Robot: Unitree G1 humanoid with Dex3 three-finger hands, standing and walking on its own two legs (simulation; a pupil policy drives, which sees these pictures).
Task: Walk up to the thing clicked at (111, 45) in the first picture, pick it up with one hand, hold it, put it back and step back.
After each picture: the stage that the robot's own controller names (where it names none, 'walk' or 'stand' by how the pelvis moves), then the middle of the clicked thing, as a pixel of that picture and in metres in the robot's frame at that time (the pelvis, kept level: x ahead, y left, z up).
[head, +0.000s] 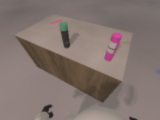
stand; (111, 48) +0.57 -0.14 +0.05
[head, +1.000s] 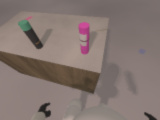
rise first; (84, 40) +0.55 +0.08 +0.08
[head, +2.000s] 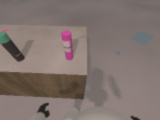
stand; (68, 47) +0.52 +0.20 +0.07
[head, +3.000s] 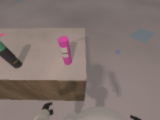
stand; (65, 52) +0.48 +0.21 +0.05
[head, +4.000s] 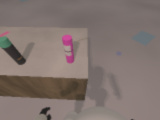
stand; (69, 50) +0.50 +0.20 +0.05
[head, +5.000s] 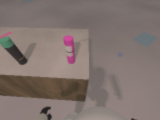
stand; (70, 51) +0.50 +0.19 +0.05
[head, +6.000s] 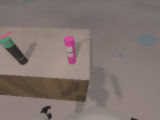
stand; (70, 51) +0.50 +0.18 +0.05
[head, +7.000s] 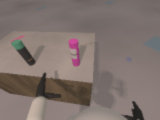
rise first; (75, 54) +0.49 +0.17 +0.05
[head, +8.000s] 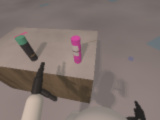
go down; (76, 51) +0.51 +0.17 +0.06
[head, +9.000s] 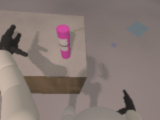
go down; (64, 44) +0.49 +0.16 +0.08
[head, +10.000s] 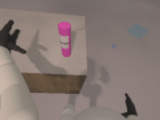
approach; (65, 42) +0.50 +0.16 +0.09
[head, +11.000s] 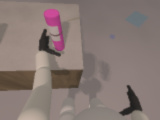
close in; (56, 34) +0.52 +0.18 +0.13
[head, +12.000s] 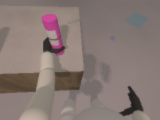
lift; (55, 38) +0.49 +0.19 +0.13
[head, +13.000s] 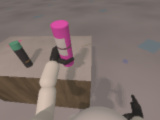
lift; (64, 47) +0.33 +0.15 +0.28
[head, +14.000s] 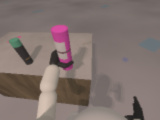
hold; (64, 51) +0.32 +0.16 +0.24
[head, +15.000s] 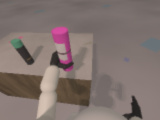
hold; (64, 52) +0.33 +0.16 +0.24
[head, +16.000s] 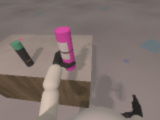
crouch; (67, 52) +0.33 +0.15 +0.24
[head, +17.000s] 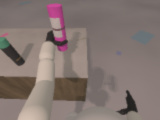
crouch; (59, 31) +0.47 +0.18 +0.26
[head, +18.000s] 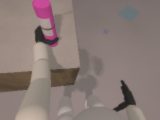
lower; (48, 28) +0.54 +0.19 +0.13
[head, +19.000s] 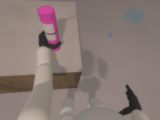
lower; (51, 33) +0.52 +0.19 +0.13
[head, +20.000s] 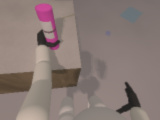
lower; (50, 31) +0.53 +0.19 +0.13
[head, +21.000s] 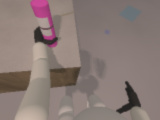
lower; (47, 28) +0.54 +0.20 +0.14
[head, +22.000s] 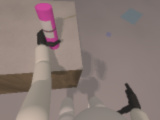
open; (50, 30) +0.53 +0.20 +0.14
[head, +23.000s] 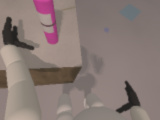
rise; (49, 24) +0.53 +0.19 +0.14
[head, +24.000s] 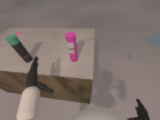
sink last; (72, 48) +0.51 +0.18 +0.10
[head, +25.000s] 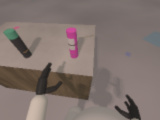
stand; (73, 44) +0.53 +0.18 +0.10
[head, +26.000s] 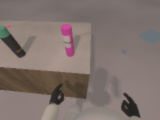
stand; (68, 42) +0.53 +0.20 +0.12
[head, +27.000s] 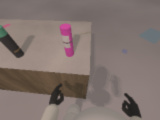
stand; (68, 42) +0.52 +0.20 +0.12
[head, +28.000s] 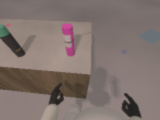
stand; (69, 42) +0.52 +0.19 +0.12
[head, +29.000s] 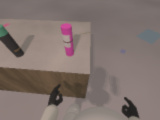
stand; (68, 42) +0.53 +0.19 +0.12
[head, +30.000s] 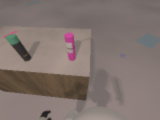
stand; (70, 48) +0.54 +0.20 +0.06
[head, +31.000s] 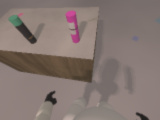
walk; (73, 29) +0.64 +0.18 +0.07
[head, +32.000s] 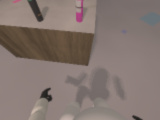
walk; (79, 8) +0.93 +0.16 +0.08
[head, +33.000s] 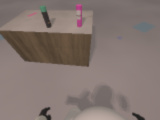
stand; (79, 16) +1.11 +0.22 +0.07
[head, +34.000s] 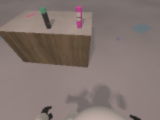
stand; (79, 18) +1.11 +0.20 +0.05
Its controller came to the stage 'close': yes
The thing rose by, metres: 0.20
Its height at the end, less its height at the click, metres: +0.00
